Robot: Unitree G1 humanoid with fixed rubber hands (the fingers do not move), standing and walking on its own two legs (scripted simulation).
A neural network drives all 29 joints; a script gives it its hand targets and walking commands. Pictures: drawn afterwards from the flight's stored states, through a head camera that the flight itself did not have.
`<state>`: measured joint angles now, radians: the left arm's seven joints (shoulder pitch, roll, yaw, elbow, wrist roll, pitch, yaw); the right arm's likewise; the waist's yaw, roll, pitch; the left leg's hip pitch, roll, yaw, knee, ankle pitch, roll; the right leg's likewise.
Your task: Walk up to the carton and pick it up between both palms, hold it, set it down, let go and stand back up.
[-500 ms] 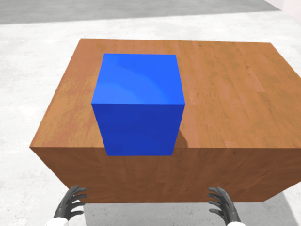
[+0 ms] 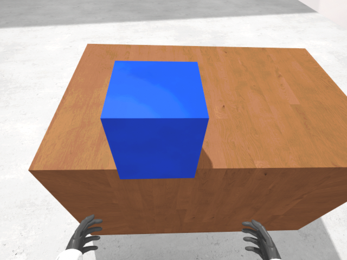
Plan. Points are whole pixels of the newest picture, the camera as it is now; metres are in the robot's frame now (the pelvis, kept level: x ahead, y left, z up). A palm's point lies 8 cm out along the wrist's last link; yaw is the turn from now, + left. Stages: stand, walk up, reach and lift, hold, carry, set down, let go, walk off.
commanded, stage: let go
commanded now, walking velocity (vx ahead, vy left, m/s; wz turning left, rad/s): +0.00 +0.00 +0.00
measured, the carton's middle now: (157, 123) +0.43 +0.05 +0.05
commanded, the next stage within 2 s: stand in 0.46 s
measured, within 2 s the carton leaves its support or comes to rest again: neither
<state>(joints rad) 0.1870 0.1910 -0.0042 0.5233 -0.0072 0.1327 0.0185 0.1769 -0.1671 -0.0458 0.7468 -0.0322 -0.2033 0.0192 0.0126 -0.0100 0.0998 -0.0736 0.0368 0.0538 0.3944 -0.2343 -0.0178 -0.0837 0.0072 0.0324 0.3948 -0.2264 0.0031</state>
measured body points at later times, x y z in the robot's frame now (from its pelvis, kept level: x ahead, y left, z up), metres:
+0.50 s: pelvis +0.00 +0.01 +0.00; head +0.00 +0.01 +0.45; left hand +0.16 +0.23 -0.09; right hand +0.16 -0.22 -0.10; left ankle -0.01 +0.13 -0.74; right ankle +0.00 -0.12 -0.74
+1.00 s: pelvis -0.01 +0.02 -0.01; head -0.01 +0.02 +0.44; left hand +0.06 +0.24 -0.15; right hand -0.04 -0.22 -0.16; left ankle -0.01 +0.13 -0.74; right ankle +0.00 -0.12 -0.74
